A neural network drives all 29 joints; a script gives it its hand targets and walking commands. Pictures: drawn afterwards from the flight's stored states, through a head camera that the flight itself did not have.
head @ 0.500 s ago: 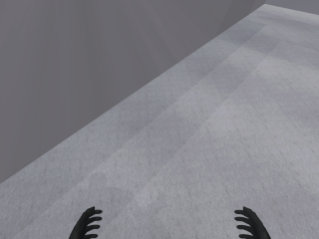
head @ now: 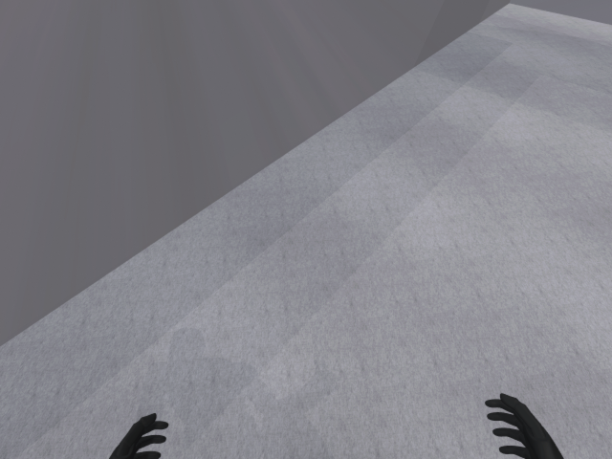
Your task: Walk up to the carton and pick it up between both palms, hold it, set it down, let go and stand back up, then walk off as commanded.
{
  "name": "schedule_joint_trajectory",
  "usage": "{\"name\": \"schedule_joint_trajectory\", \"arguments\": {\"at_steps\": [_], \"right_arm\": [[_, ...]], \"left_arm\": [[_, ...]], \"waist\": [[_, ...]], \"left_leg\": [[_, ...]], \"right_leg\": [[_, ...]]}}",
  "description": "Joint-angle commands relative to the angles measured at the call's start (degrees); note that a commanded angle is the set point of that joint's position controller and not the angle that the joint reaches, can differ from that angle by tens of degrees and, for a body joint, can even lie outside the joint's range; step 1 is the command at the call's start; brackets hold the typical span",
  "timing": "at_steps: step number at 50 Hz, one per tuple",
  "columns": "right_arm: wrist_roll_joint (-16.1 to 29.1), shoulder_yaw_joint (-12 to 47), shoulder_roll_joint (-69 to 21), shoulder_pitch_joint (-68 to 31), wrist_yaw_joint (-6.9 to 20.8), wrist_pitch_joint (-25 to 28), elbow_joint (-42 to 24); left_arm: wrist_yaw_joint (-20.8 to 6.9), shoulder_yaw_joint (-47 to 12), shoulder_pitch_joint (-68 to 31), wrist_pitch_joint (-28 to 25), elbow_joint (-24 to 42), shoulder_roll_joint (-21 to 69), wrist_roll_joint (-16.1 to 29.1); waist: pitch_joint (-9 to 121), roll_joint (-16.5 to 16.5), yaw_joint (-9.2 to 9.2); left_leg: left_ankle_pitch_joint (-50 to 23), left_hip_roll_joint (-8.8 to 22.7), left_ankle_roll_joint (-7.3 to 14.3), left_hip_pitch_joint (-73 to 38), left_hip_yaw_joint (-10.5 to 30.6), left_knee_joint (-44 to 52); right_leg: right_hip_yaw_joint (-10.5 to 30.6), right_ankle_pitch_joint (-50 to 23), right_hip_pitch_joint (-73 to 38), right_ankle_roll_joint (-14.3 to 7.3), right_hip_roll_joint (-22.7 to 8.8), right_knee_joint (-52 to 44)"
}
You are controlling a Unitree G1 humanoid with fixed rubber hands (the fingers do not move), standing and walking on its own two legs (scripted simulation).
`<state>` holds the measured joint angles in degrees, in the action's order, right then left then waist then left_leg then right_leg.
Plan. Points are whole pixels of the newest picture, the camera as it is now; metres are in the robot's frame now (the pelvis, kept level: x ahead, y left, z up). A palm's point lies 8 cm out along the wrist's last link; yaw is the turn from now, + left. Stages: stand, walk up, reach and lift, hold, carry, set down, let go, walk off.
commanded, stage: stand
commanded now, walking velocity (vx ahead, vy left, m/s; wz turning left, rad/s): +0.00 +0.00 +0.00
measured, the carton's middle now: out of the picture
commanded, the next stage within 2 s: none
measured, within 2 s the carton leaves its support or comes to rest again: neither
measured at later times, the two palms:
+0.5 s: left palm out of the picture +0.13 +0.27 -0.09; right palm out of the picture +0.15 -0.28 -0.06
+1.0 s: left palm out of the picture +0.12 +0.27 -0.10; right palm out of the picture +0.14 -0.28 -0.07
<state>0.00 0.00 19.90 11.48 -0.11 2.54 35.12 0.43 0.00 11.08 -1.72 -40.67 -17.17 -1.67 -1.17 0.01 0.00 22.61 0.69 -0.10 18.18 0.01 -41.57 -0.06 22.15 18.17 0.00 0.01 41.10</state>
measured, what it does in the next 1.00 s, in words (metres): stands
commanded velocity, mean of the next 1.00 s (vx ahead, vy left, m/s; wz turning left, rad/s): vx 0.00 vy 0.00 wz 0.00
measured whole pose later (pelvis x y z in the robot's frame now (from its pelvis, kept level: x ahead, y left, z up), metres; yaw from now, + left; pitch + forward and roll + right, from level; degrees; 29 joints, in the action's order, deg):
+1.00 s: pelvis +0.00 +0.00 +0.00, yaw +0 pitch -1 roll +0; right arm 0.0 0.0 20.8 11.5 -0.6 2.7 37.5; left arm 0.3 0.0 11.0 -2.1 -45.7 -18.1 -1.0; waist -1.2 0.0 0.0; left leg 22.5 0.7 -0.1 18.2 0.0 -41.6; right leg -0.1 22.0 18.2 0.0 0.0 41.1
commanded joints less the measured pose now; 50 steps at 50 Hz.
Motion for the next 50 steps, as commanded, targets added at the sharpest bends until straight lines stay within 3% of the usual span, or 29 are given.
{"name": "schedule_joint_trajectory", "arguments": {"at_steps": [1,3,5,6,9,11,13,14,18,19,20,21,22,23,24,25,27,29,30,32,34,37,39,42,43,45,47,48,50], "right_arm": [[-2.3,-4.8,10.7,-2.6,-0.6,1.2,-1.5],[-2.3,-5.0,11.5,-3.7,-0.5,1.8,-1.8],[-1.9,-4.2,10.1,-3.0,-0.5,1.6,-1.1],[-2.0,-4.3,10.1,-2.9,-0.5,1.5,-1.2],[-2.1,-4.3,10.0,-3.0,-0.7,1.7,-0.8],[-2.3,-4.4,10.9,-4.7,-0.6,1.4,-1.0],[-1.7,-4.6,10.5,-2.9,-0.8,1.2,-1.3],[-1.7,-4.7,11.6,-2.0,-0.8,1.2,-0.4],[-1.7,-4.3,11.7,-4.5,-1.0,1.2,-0.6],[-1.4,-4.3,11.2,-3.9,-1.0,1.2,-0.6],[-1.8,-4.2,11.2,-3.1,-1.2,1.3,0.1],[-2.1,-4.4,11.3,-2.3,-0.9,1.4,-0.4],[-2.1,-4.6,11.6,-3.6,-0.8,1.6,-0.5],[-1.3,-4.2,10.3,-4.0,-0.8,1.7,-0.9],[-1.9,-4.0,10.9,-3.4,-0.8,1.5,-0.6],[-1.5,-4.2,11.5,-2.8,-0.5,1.5,-0.2],[-1.8,-4.5,11.4,-2.5,-0.8,1.6,0.3],[-1.7,-4.0,11.1,-3.2,-0.6,1.6,0.3],[-1.7,-4.2,12.0,-2.0,-0.8,1.8,0.5],[-1.8,-4.1,10.6,-4.2,-0.8,1.7,-0.2],[-1.1,-4.4,12.2,-2.7,-0.6,1.6,0.9],[-1.7,-4.5,12.3,-2.7,-0.7,1.4,0.7],[-1.1,-4.0,10.9,-2.5,-0.6,1.5,0.9],[-1.4,-4.3,12.0,-3.7,-0.8,1.6,1.1],[-1.7,-4.1,12.2,-3.2,-1.0,1.8,1.5],[-1.6,-4.3,11.6,-1.8,-1.0,1.3,2.1],[-1.3,-4.2,11.5,-2.6,-0.6,1.4,2.1],[-1.1,-4.4,12.4,-3.2,-0.9,1.1,2.2],[-1.1,-4.1,11.0,-2.7,-1.1,1.1,2.5]], "left_arm": [[0.2,4.4,-3.5,-1.8,3.7,-12.9,0.3],[0.0,4.1,-3.6,-1.3,3.5,-11.8,0.2],[0.1,4.3,-4.9,-1.2,2.9,-12.5,0.5],[0.2,4.3,-4.0,-1.6,3.2,-12.3,0.7],[0.1,4.2,-4.9,-1.6,3.3,-11.9,0.6],[0.1,4.4,-5.5,-1.9,2.5,-12.9,0.1],[0.0,4.5,-4.8,-1.4,2.4,-13.4,0.3],[0.0,4.3,-3.7,-1.6,2.0,-13.7,0.5],[-0.1,4.2,-4.3,-1.9,2.1,-13.1,0.9],[-0.1,4.2,-4.1,-2.2,2.5,-13.2,0.3],[-0.2,4.3,-4.8,-2.0,1.9,-12.9,1.1],[-0.1,4.7,-4.8,-1.8,1.1,-14.1,0.7],[-0.1,4.7,-5.3,-1.6,1.4,-13.6,0.2],[-0.2,4.5,-5.2,-1.6,1.3,-13.8,0.4],[-0.1,5.1,-4.2,-1.7,1.5,-14.4,0.9],[-0.1,4.8,-3.2,-1.7,0.9,-14.3,0.9],[0.1,4.5,-3.1,-1.6,0.5,-13.7,0.7],[0.2,5.0,-6.3,-1.4,1.2,-14.7,0.5],[0.0,4.8,-3.1,-1.2,0.8,-14.1,1.4],[-0.2,4.0,-5.3,-1.5,0.1,-13.3,0.4],[0.0,4.2,-5.9,-1.8,0.5,-14.2,0.7],[0.1,4.5,-3.3,-1.7,-0.3,-14.6,0.9],[0.1,4.6,-4.8,-1.7,-0.1,-14.6,0.9],[0.2,4.2,-5.2,-1.1,-0.2,-14.7,0.7],[0.1,4.3,-4.7,-1.3,-0.4,-14.1,0.7],[-0.1,3.7,-4.7,-1.7,-1.3,-14.2,0.6],[-0.2,3.9,-5.3,-2.0,-1.2,-13.8,0.8],[-0.1,3.9,-5.2,-1.6,-1.7,-13.7,0.6],[0.2,3.5,-5.6,-1.9,-1.5,-13.0,0.8]], "waist": [[2.7,0.6,0.74],[3.8,0.8,1.34],[5.1,2.1,0.05],[4.0,1.5,0.91],[4.9,-0.8,0.84],[4.2,2.5,0.83],[2.7,-0.6,0.32],[3.2,1.9,-0.18],[4.0,0.7,1.48],[4.7,1.8,0.71],[2.1,0.0,0.53],[2.1,1.6,0.15],[5.1,-0.1,0.98],[5.6,0.1,0.57],[3.5,2.7,0.75],[3.9,0.7,1.09],[3.0,2.8,0.02],[4.0,0.2,0.3],[4.4,4.6,0.21],[5.9,0.7,0.64],[3.1,-0.2,0.46],[3.7,2.6,0.59],[3.6,0.4,0.16],[3.6,0.4,0.2],[3.5,3.6,0.69],[2.3,-1.2,-0.48],[3.9,1.7,0.01],[5.4,-0.6,-0.11],[5.0,-1.3,-0.08]], "left_leg": [[-15.1,4.2,4.8,-0.9,6.0,8.7],[-15.1,5.3,5.0,-2.2,7.6,8.7],[-18.2,5.4,4.7,-3.1,6.5,8.2],[-17.7,5.2,5.0,-2.3,6.5,7.9],[-14.2,4.2,4.6,-1.3,6.0,8.3],[-13.6,4.5,4.4,-1.0,5.9,8.6],[-14.4,4.9,4.6,-0.3,6.1,8.4],[-13.6,4.0,4.5,-1.3,5.6,7.6],[-17.5,4.2,4.4,-2.4,5.6,7.7],[-16.8,4.2,3.8,-2.7,4.6,7.4],[-16.7,4.8,4.8,-0.7,6.4,8.1],[-16.4,4.8,4.5,-1.8,6.2,8.9],[-16.7,5.5,4.9,-2.2,6.8,8.2],[-17.4,4.6,4.7,-1.6,5.7,8.0],[-17.1,4.8,4.9,-1.5,5.9,8.7],[-19.6,5.2,5.1,-2.4,6.8,9.3],[-17.6,4.6,4.5,-3.5,6.2,9.1],[-19.3,6.3,5.0,-2.8,7.9,9.0],[-19.1,5.9,5.3,-2.4,7.5,8.6],[-18.2,4.9,4.8,-2.9,6.4,8.1],[-17.8,4.9,4.6,-2.2,6.5,9.0],[-19.3,5.4,4.8,-2.7,6.4,8.9],[-17.7,5.0,4.4,-2.7,6.1,9.0],[-17.3,5.0,4.2,-2.6,5.8,8.8],[-17.6,5.3,4.8,-2.1,7.3,8.5],[-18.0,5.3,5.0,-2.4,7.2,8.1],[-19.1,4.9,4.3,-3.7,5.5,8.2],[-19.5,4.5,4.1,-3.5,5.6,7.6],[-20.3,5.1,4.3,-4.0,5.7,8.5]], "right_leg": [[3.4,-13.3,-1.0,-3.3,-3.8,-5.8],[2.8,-12.5,-0.1,-3.5,-4.0,-5.6],[3.0,-15.3,-1.4,-3.3,-4.3,-6.1],[3.4,-14.3,-1.0,-3.7,-4.4,-5.9],[3.9,-13.5,-2.4,-4.0,-3.9,-6.8],[4.0,-13.0,-1.8,-3.5,-4.3,-7.0],[4.0,-13.6,-1.4,-3.5,-4.4,-7.2],[5.3,-13.0,-0.7,-4.0,-4.3,-7.5],[4.0,-15.4,-1.5,-3.9,-4.3,-6.7],[4.8,-16.2,-1.0,-4.2,-4.7,-6.4],[4.3,-15.3,-0.8,-4.0,-4.9,-6.6],[3.9,-15.4,-0.7,-3.5,-4.5,-6.7],[3.0,-16.0,-2.7,-3.5,-4.5,-5.9],[3.9,-17.3,-3.6,-3.8,-4.6,-6.0],[4.2,-15.7,-1.9,-3.7,-4.2,-5.8],[3.7,-16.0,-2.5,-3.5,-4.3,-6.2],[4.5,-16.0,-0.4,-3.7,-4.7,-6.4],[3.1,-15.1,-0.9,-3.6,-3.7,-4.7],[3.8,-15.8,-2.2,-3.4,-4.1,-5.6],[3.4,-16.1,-3.5,-3.8,-4.3,-5.6],[4.8,-16.7,-1.3,-4.3,-4.7,-6.9],[3.7,-17.3,-2.1,-3.6,-4.4,-6.1],[4.8,-15.6,-1.3,-3.9,-4.9,-6.4],[4.5,-15.5,-0.8,-4.5,-4.8,-7.6],[4.5,-14.9,-2.1,-4.1,-4.8,-7.0],[5.6,-17.9,-1.5,-4.7,-5.2,-8.4],[5.4,-18.2,-2.4,-4.2,-5.1,-7.9],[5.2,-19.5,-3.1,-4.4,-5.0,-8.1],[4.7,-18.7,-3.5,-4.4,-5.6,-7.9]]}}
